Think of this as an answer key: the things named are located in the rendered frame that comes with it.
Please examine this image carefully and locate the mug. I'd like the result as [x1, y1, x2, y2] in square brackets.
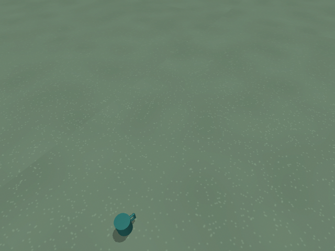
[114, 213, 136, 236]

